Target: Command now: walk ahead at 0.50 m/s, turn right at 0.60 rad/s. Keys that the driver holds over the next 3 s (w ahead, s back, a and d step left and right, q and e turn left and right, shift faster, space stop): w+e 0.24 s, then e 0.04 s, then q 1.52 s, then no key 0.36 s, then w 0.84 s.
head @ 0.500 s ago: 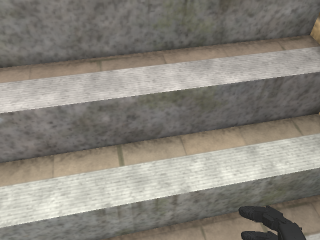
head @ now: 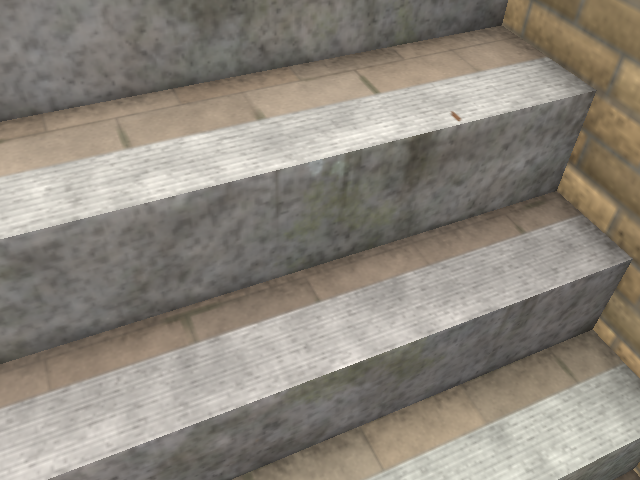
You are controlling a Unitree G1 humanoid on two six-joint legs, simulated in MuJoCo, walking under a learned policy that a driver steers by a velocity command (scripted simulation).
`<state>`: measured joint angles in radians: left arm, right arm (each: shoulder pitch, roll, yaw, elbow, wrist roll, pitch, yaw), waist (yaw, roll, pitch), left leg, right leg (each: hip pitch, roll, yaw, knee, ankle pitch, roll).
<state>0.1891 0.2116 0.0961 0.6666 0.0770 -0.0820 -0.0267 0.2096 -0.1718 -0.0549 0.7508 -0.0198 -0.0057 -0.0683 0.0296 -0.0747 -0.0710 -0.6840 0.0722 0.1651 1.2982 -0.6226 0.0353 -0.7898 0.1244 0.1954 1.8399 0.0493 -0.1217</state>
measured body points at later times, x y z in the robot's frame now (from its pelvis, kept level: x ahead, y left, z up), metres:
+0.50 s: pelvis +0.24 -0.06 +0.12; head +0.33 -0.06 +0.56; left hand +0.53 +0.05 +0.02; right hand +0.11 -0.26 -0.01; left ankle +0.05 +0.12 -0.60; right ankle +0.39 -0.21 -0.43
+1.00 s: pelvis +0.40 -0.09 +0.30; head +0.37 -0.06 +0.75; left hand +0.64 +0.15 +0.24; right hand +0.52 -0.37 +0.24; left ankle +0.39 +0.01 -0.31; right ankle +0.39 -0.21 -0.43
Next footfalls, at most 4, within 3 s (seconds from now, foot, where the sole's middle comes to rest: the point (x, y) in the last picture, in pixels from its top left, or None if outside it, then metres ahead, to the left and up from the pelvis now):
0.46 right None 0.43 -0.23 -0.46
1.08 left None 0.39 0.02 -0.46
1.38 right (425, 466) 0.48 -0.14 -0.46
1.94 left None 0.13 0.04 -0.66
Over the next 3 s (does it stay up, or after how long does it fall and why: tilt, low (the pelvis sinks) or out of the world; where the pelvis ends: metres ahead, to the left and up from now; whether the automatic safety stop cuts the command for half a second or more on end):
stays up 0.32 -0.02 0.27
